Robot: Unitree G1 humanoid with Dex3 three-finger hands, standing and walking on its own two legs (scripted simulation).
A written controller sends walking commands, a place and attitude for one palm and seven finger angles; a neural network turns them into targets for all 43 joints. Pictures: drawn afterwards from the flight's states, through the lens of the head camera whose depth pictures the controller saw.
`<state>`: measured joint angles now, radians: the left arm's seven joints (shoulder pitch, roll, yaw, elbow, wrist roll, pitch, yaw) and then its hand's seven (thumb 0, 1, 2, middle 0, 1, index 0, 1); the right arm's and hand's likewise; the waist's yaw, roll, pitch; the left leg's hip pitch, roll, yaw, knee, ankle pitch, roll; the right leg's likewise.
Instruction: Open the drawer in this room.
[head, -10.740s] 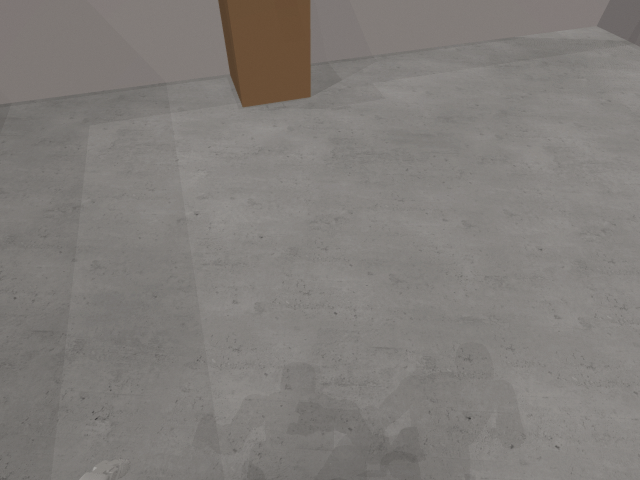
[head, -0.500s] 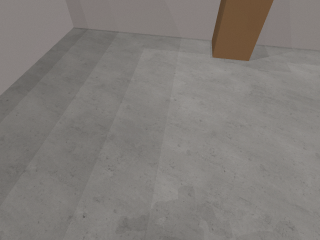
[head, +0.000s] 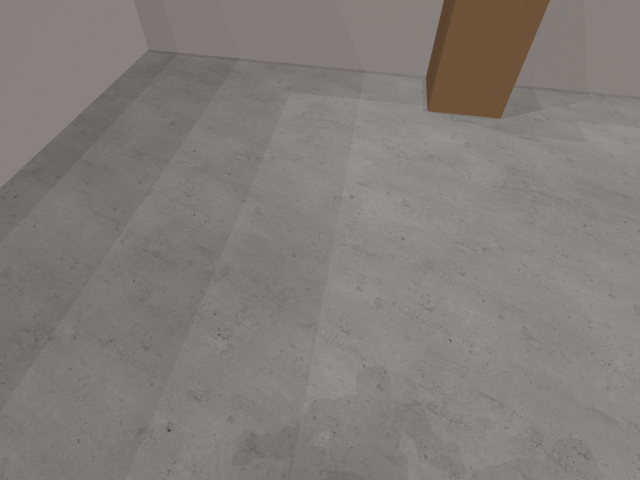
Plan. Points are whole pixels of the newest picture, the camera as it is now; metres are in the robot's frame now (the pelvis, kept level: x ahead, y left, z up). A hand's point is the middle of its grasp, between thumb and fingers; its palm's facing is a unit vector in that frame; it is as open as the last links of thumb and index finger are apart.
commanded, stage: turn or walk to find it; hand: left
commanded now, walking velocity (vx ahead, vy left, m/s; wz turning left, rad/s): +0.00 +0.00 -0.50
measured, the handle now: out of the picture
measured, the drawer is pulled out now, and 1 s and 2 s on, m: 0.00 0.00 0.00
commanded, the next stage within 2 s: stand and wait in 0.48 s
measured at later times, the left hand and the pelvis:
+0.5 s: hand out of the picture +0.05 +0.15 -0.18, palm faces -0.09 -0.97 -0.24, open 7.4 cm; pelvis +0.02 -0.04 -0.03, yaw -8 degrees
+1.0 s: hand (241, 478) +0.16 +0.13 -0.21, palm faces -0.03 -0.99 -0.14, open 7.4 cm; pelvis +0.16 -0.03 -0.02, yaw -4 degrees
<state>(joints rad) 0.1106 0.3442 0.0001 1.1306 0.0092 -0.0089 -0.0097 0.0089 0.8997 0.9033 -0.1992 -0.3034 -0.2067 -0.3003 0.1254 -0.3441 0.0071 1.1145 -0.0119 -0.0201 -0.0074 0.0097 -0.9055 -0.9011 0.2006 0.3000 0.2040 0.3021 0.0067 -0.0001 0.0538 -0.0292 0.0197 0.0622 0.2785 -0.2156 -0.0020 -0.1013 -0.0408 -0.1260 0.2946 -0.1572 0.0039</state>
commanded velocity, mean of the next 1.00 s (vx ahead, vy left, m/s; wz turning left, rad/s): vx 0.11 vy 0.00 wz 0.00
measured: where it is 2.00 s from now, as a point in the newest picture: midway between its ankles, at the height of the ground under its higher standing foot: outside the picture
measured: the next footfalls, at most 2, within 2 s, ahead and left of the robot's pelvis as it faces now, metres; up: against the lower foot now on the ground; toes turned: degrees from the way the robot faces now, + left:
left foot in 0.88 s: +0.24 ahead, +0.05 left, +0.00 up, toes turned +10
right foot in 1.46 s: +0.20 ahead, -0.19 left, +0.00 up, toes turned +5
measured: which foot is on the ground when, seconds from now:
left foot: down 0.00-0.42, up 0.44-0.86, down 0.88-1.00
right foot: down 0.00-0.90, up 0.92-1.00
